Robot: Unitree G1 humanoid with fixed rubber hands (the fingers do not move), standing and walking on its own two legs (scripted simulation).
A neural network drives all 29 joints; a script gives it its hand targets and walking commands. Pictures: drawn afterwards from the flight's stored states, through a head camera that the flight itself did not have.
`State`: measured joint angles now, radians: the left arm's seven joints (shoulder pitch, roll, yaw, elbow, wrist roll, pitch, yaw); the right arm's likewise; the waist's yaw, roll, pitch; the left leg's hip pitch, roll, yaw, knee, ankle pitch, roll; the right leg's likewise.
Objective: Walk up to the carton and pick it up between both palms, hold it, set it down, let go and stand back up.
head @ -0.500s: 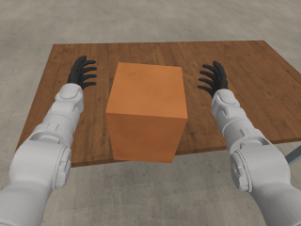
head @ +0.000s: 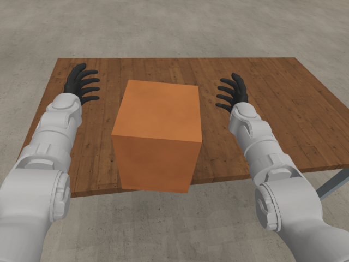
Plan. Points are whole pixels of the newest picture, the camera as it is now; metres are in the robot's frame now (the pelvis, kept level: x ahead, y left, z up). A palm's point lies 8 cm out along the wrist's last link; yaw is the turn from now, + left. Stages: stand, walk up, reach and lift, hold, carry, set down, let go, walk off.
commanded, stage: set down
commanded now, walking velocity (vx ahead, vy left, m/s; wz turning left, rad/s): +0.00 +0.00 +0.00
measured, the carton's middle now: (159, 138) +0.45 +0.00 -0.01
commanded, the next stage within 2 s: none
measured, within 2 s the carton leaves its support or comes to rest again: neither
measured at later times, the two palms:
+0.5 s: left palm (73, 134) +0.38 +0.21 +0.09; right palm (240, 142) +0.35 -0.18 +0.09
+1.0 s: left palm (64, 178) +0.31 +0.23 +0.03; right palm (237, 181) +0.28 -0.17 +0.03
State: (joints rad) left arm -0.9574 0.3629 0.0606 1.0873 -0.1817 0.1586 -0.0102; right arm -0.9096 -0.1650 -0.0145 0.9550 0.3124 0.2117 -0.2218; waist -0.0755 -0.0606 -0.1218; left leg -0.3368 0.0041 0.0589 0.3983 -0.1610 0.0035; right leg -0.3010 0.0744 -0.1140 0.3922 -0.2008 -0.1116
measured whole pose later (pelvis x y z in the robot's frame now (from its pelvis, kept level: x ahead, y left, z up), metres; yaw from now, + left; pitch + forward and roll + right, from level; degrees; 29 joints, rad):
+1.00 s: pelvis +0.02 +0.02 +0.00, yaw -1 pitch -1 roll +1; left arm -0.12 0.22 0.05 0.47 -0.14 -0.02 -0.02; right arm -0.04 -0.10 0.02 0.35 0.20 -0.02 -0.14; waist -0.02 -0.04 -0.03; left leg -0.18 -0.01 0.08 0.41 -0.21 0.02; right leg -0.15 0.06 -0.09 0.40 -0.24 -0.08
